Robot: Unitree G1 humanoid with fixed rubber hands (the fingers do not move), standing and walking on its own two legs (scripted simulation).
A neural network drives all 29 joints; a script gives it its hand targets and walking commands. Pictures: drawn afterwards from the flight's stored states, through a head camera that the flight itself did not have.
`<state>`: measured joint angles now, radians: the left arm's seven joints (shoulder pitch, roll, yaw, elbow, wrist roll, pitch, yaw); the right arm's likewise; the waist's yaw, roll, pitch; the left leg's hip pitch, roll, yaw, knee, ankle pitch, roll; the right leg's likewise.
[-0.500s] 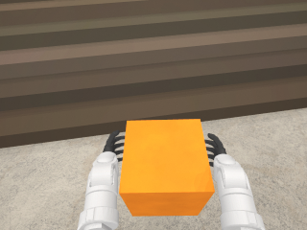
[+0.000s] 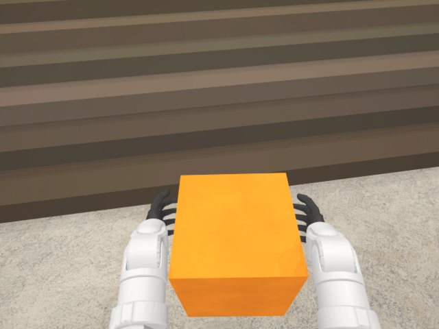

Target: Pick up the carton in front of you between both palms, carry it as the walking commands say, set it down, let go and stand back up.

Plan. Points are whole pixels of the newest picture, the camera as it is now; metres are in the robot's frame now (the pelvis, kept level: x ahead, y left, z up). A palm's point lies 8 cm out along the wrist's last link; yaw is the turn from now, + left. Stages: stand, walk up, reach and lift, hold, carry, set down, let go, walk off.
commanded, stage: hold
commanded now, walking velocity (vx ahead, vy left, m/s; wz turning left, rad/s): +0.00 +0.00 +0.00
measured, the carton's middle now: (234, 248) +0.30 +0.00 -0.03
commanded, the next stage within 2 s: carry in 0.40 s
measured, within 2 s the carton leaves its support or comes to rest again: neither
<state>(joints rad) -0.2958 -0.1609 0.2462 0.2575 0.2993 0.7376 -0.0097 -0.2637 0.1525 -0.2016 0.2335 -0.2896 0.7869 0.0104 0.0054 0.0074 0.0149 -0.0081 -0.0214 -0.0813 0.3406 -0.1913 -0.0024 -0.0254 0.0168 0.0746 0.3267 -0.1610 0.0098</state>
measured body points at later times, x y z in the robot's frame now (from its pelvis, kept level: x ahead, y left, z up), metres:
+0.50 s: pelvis +0.00 +0.00 +0.00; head -0.04 +0.00 +0.44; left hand +0.31 +0.16 +0.05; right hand +0.31 -0.14 +0.05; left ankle +0.01 +0.12 -0.74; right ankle +0.02 -0.13 -0.74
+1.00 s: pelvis +0.19 +0.00 -0.01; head +0.18 +0.00 +0.44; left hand +0.47 +0.16 +0.07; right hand +0.47 -0.14 +0.06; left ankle +0.06 +0.09 -0.69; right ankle +0.22 -0.09 -0.75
